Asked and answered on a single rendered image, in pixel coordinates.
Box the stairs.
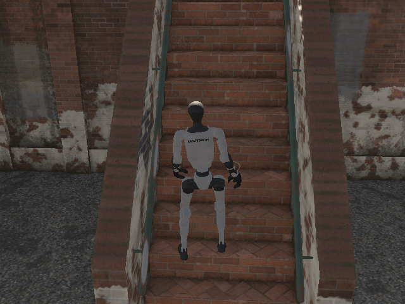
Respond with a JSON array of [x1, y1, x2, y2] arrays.
[[145, 0, 297, 304]]

